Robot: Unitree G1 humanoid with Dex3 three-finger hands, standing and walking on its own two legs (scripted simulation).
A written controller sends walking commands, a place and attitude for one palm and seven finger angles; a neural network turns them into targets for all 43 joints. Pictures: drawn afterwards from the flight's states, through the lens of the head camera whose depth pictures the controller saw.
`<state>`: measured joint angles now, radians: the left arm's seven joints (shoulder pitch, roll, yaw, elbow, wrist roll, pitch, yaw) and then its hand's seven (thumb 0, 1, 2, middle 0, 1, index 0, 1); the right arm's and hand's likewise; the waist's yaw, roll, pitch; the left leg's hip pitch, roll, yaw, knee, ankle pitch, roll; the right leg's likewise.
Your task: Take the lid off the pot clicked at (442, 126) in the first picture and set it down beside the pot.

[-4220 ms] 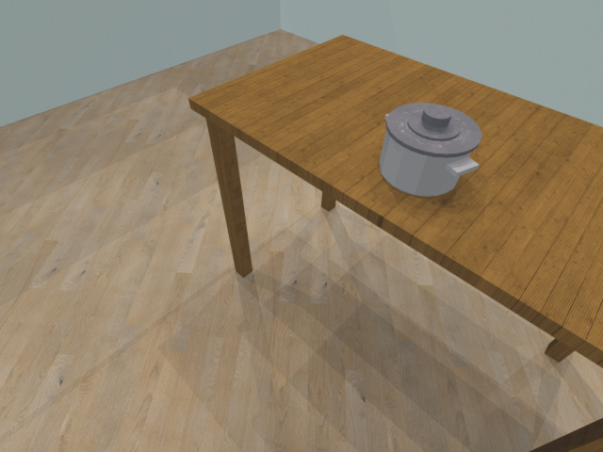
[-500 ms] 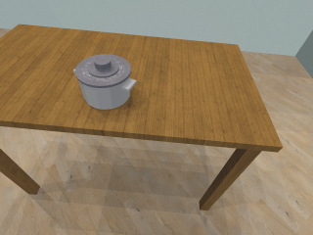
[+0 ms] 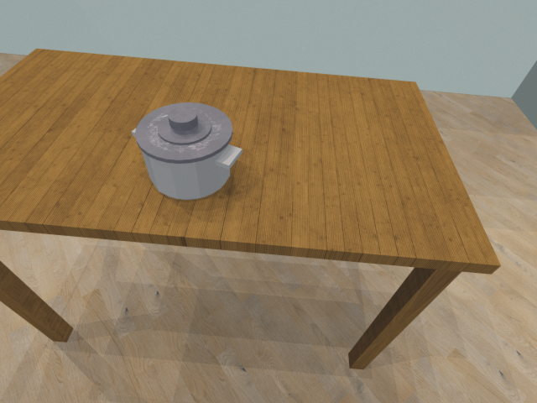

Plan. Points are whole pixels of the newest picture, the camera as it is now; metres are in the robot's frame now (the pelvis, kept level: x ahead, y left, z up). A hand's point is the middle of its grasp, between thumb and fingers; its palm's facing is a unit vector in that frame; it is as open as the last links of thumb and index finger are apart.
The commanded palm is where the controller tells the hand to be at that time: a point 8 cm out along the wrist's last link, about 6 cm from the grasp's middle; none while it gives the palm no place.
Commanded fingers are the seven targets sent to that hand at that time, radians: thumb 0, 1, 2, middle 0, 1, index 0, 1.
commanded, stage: look again from close up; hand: left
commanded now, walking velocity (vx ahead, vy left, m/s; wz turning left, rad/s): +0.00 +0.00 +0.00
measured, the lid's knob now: (183, 118) +0.54 +0.20 +0.13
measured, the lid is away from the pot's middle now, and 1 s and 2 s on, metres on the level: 0.00 0.00 0.00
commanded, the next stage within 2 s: shuffle to correct the standing spot in 0.26 s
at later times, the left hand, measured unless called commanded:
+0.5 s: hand out of the picture +0.01 +0.17 -0.18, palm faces +0.04 -0.98 -0.17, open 7.4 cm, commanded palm none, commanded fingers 0.00 0.90 0.90 -0.20 -0.30 -0.20 -0.30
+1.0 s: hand out of the picture +0.12 +0.22 -0.17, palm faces +0.08 -0.98 -0.20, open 7.4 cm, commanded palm none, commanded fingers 0.00 0.90 0.90 -0.20 -0.30 -0.20 -0.30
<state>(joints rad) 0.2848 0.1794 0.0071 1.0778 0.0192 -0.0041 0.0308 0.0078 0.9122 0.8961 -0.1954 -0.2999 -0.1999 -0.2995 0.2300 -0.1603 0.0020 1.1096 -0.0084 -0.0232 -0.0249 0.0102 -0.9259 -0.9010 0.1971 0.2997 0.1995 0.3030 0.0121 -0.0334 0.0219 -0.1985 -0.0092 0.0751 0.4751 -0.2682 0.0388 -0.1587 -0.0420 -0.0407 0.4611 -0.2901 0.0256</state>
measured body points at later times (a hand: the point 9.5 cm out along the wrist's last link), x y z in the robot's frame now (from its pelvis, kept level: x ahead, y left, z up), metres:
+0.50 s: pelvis +0.01 +0.00 +0.00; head +0.03 +0.01 +0.45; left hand +0.01 +0.23 -0.17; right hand +0.02 -0.22 -0.16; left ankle -0.01 +0.09 -0.74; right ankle -0.03 -0.13 -0.74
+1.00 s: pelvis +0.05 +0.04 +0.00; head +0.09 +0.05 +0.45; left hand +0.11 +0.28 -0.16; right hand +0.05 -0.17 -0.16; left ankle -0.01 +0.09 -0.74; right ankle +0.09 -0.08 -0.71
